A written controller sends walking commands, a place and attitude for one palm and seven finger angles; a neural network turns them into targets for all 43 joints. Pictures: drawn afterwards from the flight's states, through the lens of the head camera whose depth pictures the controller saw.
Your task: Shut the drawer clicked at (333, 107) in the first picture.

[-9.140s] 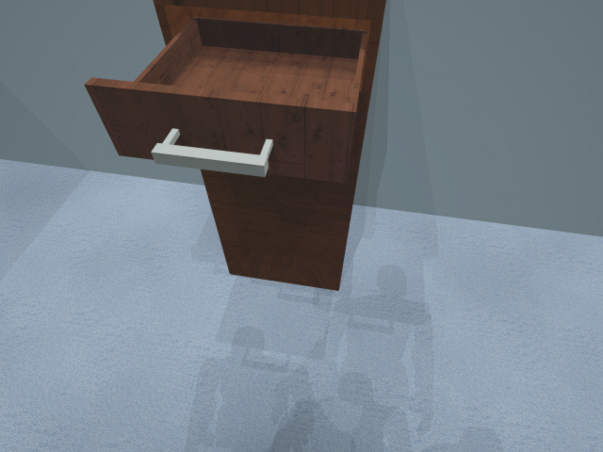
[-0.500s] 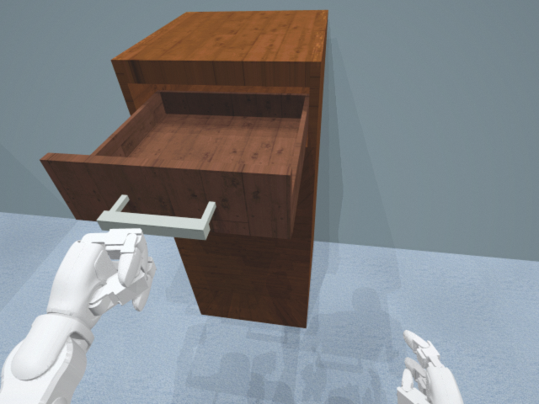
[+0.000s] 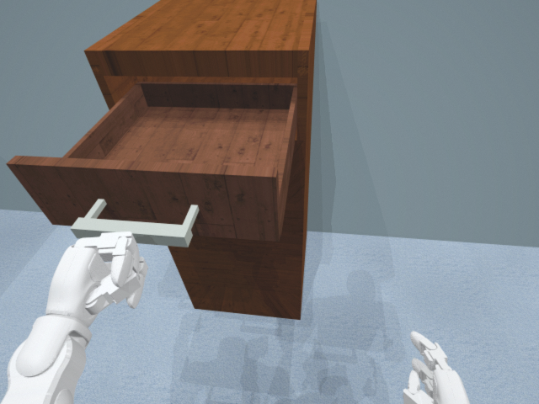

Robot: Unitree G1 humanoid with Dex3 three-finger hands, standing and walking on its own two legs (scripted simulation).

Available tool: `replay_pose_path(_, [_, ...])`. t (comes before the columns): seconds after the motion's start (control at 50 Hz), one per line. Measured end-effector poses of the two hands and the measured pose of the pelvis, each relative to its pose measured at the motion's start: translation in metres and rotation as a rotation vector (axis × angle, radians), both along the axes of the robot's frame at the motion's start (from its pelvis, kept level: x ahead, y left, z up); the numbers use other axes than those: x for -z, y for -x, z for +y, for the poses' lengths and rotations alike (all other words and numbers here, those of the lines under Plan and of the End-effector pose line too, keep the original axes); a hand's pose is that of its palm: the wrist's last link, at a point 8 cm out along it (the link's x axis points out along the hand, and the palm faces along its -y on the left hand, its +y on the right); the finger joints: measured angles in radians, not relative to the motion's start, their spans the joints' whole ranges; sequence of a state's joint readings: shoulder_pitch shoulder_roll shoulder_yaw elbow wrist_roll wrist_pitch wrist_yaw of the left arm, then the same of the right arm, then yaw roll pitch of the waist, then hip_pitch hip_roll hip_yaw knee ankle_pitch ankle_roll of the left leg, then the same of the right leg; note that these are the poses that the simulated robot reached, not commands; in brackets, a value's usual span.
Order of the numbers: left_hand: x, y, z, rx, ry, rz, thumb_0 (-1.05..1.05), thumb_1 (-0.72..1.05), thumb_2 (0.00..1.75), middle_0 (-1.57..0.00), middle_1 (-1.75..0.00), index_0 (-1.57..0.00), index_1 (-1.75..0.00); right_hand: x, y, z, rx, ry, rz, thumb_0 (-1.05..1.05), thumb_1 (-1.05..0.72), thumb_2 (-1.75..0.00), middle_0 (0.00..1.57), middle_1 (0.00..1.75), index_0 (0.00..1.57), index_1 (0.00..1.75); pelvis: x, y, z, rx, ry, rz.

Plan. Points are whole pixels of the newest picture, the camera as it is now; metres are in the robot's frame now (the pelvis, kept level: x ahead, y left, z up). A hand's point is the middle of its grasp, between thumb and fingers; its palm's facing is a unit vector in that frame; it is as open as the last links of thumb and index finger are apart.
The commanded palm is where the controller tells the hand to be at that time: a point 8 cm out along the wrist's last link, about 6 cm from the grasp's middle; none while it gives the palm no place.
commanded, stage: bring the fist close to the handle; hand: left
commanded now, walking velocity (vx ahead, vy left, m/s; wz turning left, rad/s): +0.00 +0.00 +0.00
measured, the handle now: (138, 220) +0.32 +0.22 +0.15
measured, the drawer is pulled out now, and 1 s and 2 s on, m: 0.29 0.27 0.13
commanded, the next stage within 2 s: push the drawer shut in 0.20 s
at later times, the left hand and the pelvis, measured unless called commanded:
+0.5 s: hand (135, 271) +0.24 +0.19 +0.14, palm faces +0.01 -1.00 -0.08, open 3.3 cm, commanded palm +0.22 +0.24 +0.15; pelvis +0.00 +0.01 +0.00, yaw +0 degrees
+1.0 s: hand (138, 254) +0.27 +0.20 +0.14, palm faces +0.01 -1.00 -0.07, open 3.0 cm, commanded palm +0.27 +0.23 +0.15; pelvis -0.04 +0.01 +0.00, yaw +2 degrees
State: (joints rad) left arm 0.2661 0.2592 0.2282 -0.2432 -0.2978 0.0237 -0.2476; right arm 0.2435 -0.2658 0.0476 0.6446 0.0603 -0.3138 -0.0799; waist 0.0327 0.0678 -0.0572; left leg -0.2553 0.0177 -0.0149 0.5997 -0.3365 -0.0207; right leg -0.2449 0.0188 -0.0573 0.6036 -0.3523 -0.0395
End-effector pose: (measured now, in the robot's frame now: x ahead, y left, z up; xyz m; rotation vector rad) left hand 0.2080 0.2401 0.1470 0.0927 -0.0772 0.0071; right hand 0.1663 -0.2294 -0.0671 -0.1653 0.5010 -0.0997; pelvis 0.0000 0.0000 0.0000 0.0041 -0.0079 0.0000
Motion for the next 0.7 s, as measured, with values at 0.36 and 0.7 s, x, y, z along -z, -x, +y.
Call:
replay_pose_path(0.36, [0.002, 0.007, 0.001, 0.003, 0.013, 0.008, 0.02, 0.90, 0.90, -1.40, -1.60, -1.40, -1.60, -0.002, -0.012, 0.020, -0.038, -0.019, -0.006, 0.02, -0.90, -0.90, 0.20, 0.30, 0.20, 0.30, 0.000, 0.000, 0.007, -0.008, 0.004, -0.002])
replay_pose_path(0.7, [0.001, -0.015, 0.009, 0.003, 0.020, 0.007, 0.00, 0.82, 0.94, -1.40, -1.60, -1.40, -1.60, 0.006, 0.001, 0.021, -0.035, 0.000, 0.058, 0.02, -0.90, -0.90, 0.20, 0.30, 0.20, 0.30, -0.001, 0.014, 0.009, -0.020, 0.004, -0.020])
